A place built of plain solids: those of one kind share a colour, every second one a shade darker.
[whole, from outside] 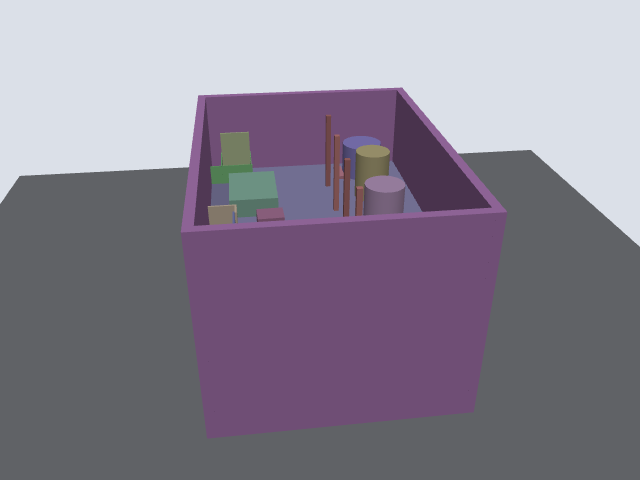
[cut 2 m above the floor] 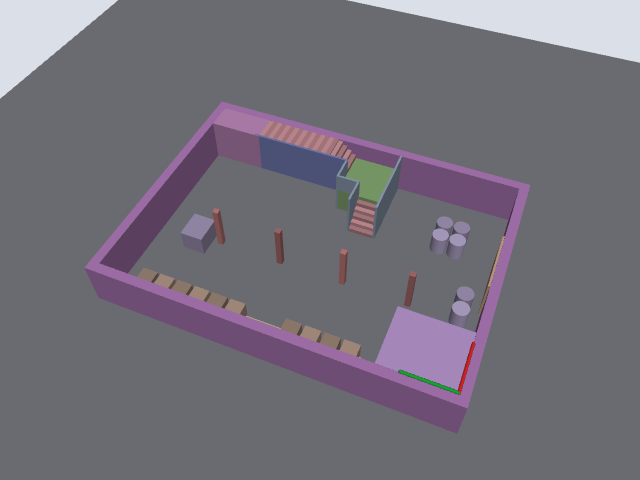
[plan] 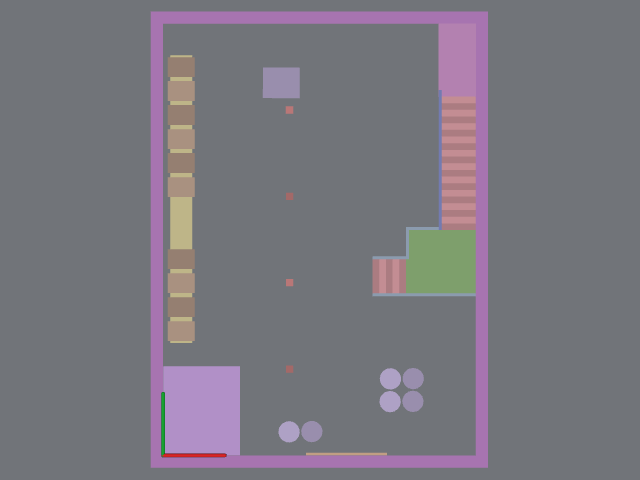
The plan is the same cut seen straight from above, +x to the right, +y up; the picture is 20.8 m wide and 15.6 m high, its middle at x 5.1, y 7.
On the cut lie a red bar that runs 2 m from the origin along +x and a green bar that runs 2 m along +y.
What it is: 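The cask floor and the brewing floor of a tower brewery's brewhouse, with the steep timber stair of 27 risers in two flights with a quarter landing, the first flight after a corner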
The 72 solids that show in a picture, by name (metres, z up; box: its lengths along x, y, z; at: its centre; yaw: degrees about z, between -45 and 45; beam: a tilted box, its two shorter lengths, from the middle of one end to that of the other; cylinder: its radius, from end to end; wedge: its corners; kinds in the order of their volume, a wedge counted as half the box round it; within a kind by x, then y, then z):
{
 "wall_1": {"box": [0.4, 14.83, 9.41], "at": [-0.2, 7.01, 4.66]},
 "wall_2": {"box": [10.96, 0.4, 9.41], "at": [5.08, -0.2, 4.66]},
 "wall_3": {"box": [10.96, 0.4, 9.41], "at": [5.08, 14.23, 4.66]},
 "wall_4": {"box": [0.4, 14.83, 9.41], "at": [10.36, 7.01, 4.66]},
 "upper_floor_1": {"box": [8.97, 14.05, 0.3], "at": [4.47, 7.01, 5.12]},
 "upper_floor_2": {"box": [1.22, 6.73, 0.3], "at": [9.56, 3.36, 5.12]},
 "stair_steps_1": {"box": [0.22, 1.1, 0.24], "at": [6.92, 5.82, 0.07]},
 "stair_steps_2": {"box": [0.22, 1.1, 0.44], "at": [7.14, 5.82, 0.17]},
 "stair_steps_3": {"box": [0.22, 1.1, 0.64], "at": [7.35, 5.82, 0.27]},
 "stair_steps_4": {"box": [0.22, 1.1, 0.83], "at": [7.57, 5.82, 0.36]},
 "stair_steps_5": {"box": [0.22, 1.1, 1.02], "at": [7.79, 5.82, 0.46]},
 "stair_steps_6": {"box": [1.1, 0.22, 1.42], "at": [9.61, 7.43, 0.66]},
 "stair_steps_7": {"box": [1.1, 0.22, 1.61], "at": [9.61, 7.65, 0.76]},
 "stair_steps_8": {"box": [1.1, 0.22, 1.8], "at": [9.61, 7.87, 0.85]},
 "stair_steps_9": {"box": [1.1, 0.22, 2.0], "at": [9.61, 8.08, 0.95]},
 "stair_steps_10": {"box": [1.1, 0.22, 2.19], "at": [9.61, 8.3, 1.05]},
 "stair_steps_11": {"box": [1.1, 0.22, 2.39], "at": [9.61, 8.52, 1.15]},
 "stair_steps_12": {"box": [1.1, 0.22, 2.58], "at": [9.61, 8.74, 1.24]},
 "stair_steps_13": {"box": [1.1, 0.22, 2.78], "at": [9.61, 8.95, 1.34]},
 "stair_steps_14": {"box": [1.1, 0.22, 2.98], "at": [9.61, 9.17, 1.44]},
 "stair_steps_15": {"box": [1.1, 0.22, 3.17], "at": [9.61, 9.39, 1.53]},
 "stair_steps_16": {"box": [1.1, 0.22, 3.37], "at": [9.61, 9.6, 1.63]},
 "stair_steps_17": {"box": [1.1, 0.22, 3.56], "at": [9.61, 9.82, 1.73]},
 "stair_steps_18": {"box": [1.1, 0.22, 3.75], "at": [9.61, 10.04, 1.83]},
 "stair_steps_19": {"box": [1.1, 0.22, 3.95], "at": [9.61, 10.25, 1.93]},
 "stair_steps_20": {"box": [1.1, 0.22, 4.14], "at": [9.61, 10.47, 2.02]},
 "stair_steps_21": {"box": [1.1, 0.22, 4.34], "at": [9.61, 10.69, 2.12]},
 "stair_steps_22": {"box": [1.1, 0.22, 4.54], "at": [9.61, 10.91, 2.22]},
 "stair_steps_23": {"box": [1.1, 0.22, 4.73], "at": [9.61, 11.12, 2.31]},
 "stair_steps_24": {"box": [1.1, 0.22, 4.92], "at": [9.61, 11.34, 2.41]},
 "stair_steps_25": {"box": [1.1, 0.22, 5.12], "at": [9.61, 11.56, 2.51]},
 "office_1": {"box": [2.5, 2.9, 2.25], "at": [1.25, 1.45, 1.07]},
 "stair_head_landing_1": {"box": [1.22, 2.38, 5.32], "at": [9.56, 12.85, 2.61]},
 "cooler_1": {"box": [2.3, 3.17, 0.96], "at": [8.06, 4.24, 5.7]},
 "mash_tun_1": {"cylinder": 1.02, "from": [2.1, 1.4, 5.21], "to": [2.1, 1.4, 7.0]},
 "stair_quarter_landing_1": {"box": [2.27, 2.06, 1.22], "at": [9.03, 6.3, 0.56]},
 "liquor_back_1": {"cylinder": 0.83, "from": [2.1, 4.21, 5.21], "to": [2.1, 4.21, 7.64]},
 "copper_1": {"cylinder": 0.93, "from": [2.1, 7.01, 5.22], "to": [2.1, 7.01, 7.17]},
 "cask_1": {"box": [0.88, 0.65, 0.74], "at": [0.59, 4.04, 0.67]},
 "cask_2": {"box": [0.88, 0.65, 0.74], "at": [0.59, 4.82, 0.67]},
 "cask_3": {"box": [0.88, 0.65, 0.74], "at": [0.59, 5.6, 0.67]},
 "cask_4": {"box": [0.88, 0.65, 0.74], "at": [0.59, 6.38, 0.67]},
 "cask_5": {"box": [0.88, 0.65, 0.74], "at": [0.59, 8.72, 0.67]},
 "cask_6": {"box": [0.88, 0.65, 0.74], "at": [0.59, 9.5, 0.67]},
 "cask_7": {"box": [0.88, 0.65, 0.74], "at": [0.59, 10.28, 0.67]},
 "cask_8": {"box": [0.88, 0.65, 0.74], "at": [0.59, 11.06, 0.67]},
 "cask_9": {"box": [0.88, 0.65, 0.74], "at": [0.59, 11.84, 0.67]},
 "cask_10": {"box": [0.88, 0.65, 0.74], "at": [0.59, 12.62, 0.67]},
 "load_1": {"box": [1.2, 1.0, 0.97], "at": [3.84, 12.11, 0.44], "yaw": -0.2},
 "load_2": {"cylinder": 0.34, "from": [4.1, 0.77, -0.05], "to": [4.1, 0.77, 0.88]},
 "load_3": {"cylinder": 0.34, "from": [4.84, 0.78, -0.05], "to": [4.84, 0.78, 0.88]},
 "load_4": {"cylinder": 0.34, "from": [7.38, 1.75, -0.05], "to": [7.38, 1.75, 0.88]},
 "load_5": {"cylinder": 0.34, "from": [7.39, 2.49, -0.05], "to": [7.39, 2.49, 0.88]},
 "load_6": {"cylinder": 0.34, "from": [8.12, 1.76, -0.05], "to": [8.12, 1.76, 0.88]},
 "load_7": {"cylinder": 0.34, "from": [8.13, 2.5, -0.05], "to": [8.13, 2.5, 0.88]},
 "stair_wall_1": {"box": [0.1, 4.56, 6.42], "at": [9.01, 9.6, 3.16]},
 "stillage_1": {"box": [0.72, 9.36, 0.39], "at": [0.59, 8.33, 0.14]},
 "post_1": {"box": [0.24, 0.24, 9.12], "at": [4.11, 2.81, 4.51]},
 "post_2": {"box": [0.24, 0.24, 9.12], "at": [4.11, 5.61, 4.51]},
 "post_3": {"box": [0.24, 0.24, 9.12], "at": [4.11, 8.42, 4.51]},
 "post_4": {"box": [0.24, 0.24, 9.12], "at": [4.11, 11.22, 4.51]},
 "stair_low_1": {"box": [1.19, 0.1, 2.32], "at": [7.4, 6.42, 1.11]},
 "stair_low_2": {"box": [0.1, 1.05, 2.32], "at": [7.94, 6.9, 1.11]},
 "stair_low_3": {"box": [3.35, 0.1, 2.32], "at": [8.48, 5.22, 1.11]},
 "stair_low_4": {"box": [1.17, 0.1, 2.32], "at": [8.48, 7.37, 1.11]},
 "malt_1": {"box": [1.2, 1.0, 0.97], "at": [7.38, 7.36, 5.7], "yaw": 1.5},
 "loading_door_1": {"box": [2.64, 0.09, 2.87], "at": [5.96, 0.04, 1.39]},
 "hoist_door_1": {"box": [1.54, 0.09, 2.12], "at": [8.81, 0.04, 6.33]},
 "well_guard_1": {"box": [0.1, 0.8, 1.15], "at": [8.91, 7.02, 5.79]},
 "well_guard_2": {"box": [1.3, 0.1, 1.15], "at": [9.51, 6.67, 5.79]},
 "plinth_walk_1": {"box": [0.4, 1.4, 0.22], "at": [3.3, 1.4, 5.33]},
 "hoist_rail_1": {"box": [2.22, 0.04, 1.05], "at": [9.09, 1.84, 5.74]}
}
